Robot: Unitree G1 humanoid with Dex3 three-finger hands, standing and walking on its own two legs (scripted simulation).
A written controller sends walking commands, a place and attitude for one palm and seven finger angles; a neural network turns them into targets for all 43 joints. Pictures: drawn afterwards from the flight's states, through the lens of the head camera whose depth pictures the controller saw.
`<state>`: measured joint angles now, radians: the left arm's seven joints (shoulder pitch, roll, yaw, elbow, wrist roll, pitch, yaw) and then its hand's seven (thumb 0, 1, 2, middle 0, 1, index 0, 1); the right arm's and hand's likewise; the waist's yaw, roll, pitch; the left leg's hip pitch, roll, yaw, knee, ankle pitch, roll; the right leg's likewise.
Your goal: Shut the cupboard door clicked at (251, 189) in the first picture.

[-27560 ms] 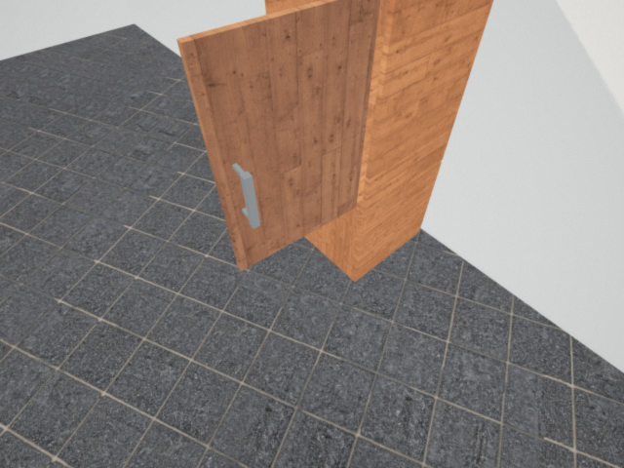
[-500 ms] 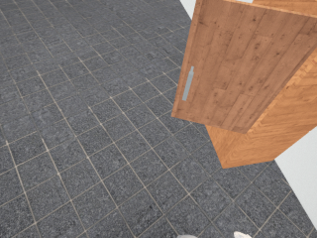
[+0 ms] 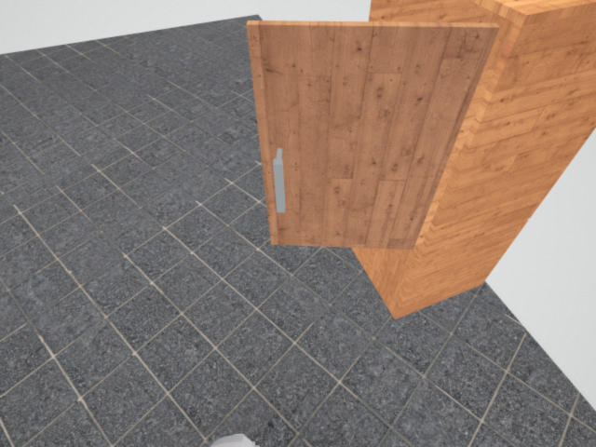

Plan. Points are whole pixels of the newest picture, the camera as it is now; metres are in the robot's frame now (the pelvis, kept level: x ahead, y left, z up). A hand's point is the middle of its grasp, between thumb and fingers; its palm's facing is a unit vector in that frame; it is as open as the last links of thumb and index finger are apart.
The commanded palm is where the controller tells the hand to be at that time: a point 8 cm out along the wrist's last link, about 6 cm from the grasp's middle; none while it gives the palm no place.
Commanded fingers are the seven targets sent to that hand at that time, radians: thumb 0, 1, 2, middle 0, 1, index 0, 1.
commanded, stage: take the last steps up to it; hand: left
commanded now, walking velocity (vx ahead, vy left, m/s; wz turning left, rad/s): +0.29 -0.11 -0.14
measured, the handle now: (280, 181) +0.66 +0.06 -0.08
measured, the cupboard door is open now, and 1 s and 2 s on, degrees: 65 65 65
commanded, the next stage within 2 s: come to a stop and stand still in 0.42 s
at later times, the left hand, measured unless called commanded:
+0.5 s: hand (216, 388) +0.25 +0.15 -0.17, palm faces -0.10 -0.97 -0.23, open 7.4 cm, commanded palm none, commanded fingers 0.00 0.90 0.90 -0.20 -0.30 -0.20 -0.30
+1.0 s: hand (225, 378) +0.27 +0.15 -0.20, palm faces +0.01 -0.98 -0.19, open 7.3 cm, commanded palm none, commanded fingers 0.00 0.90 0.90 -0.20 -0.30 -0.20 -0.30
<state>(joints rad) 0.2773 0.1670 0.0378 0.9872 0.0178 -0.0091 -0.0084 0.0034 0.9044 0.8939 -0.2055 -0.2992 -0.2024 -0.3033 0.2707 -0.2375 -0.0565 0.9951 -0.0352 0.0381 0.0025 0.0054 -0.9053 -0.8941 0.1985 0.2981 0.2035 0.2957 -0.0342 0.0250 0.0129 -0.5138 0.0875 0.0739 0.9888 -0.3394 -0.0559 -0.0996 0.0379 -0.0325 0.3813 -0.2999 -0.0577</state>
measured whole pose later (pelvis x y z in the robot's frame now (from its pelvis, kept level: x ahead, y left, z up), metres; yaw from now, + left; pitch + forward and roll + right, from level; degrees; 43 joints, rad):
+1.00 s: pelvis +0.20 -0.04 -0.01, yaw -4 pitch -1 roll -1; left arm 0.17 0.20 0.06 1.00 0.01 0.05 0.04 0.00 0.91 0.89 -0.21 -0.30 -0.20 -0.30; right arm 0.13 -0.17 -0.03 0.95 -0.02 0.04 -0.02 0.00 -0.91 -0.89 0.20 0.30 0.20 0.30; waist 0.02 -0.05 0.09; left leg -0.31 -0.02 0.06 0.59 -0.26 0.06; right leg -0.34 -0.03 -0.05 0.72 -0.44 0.01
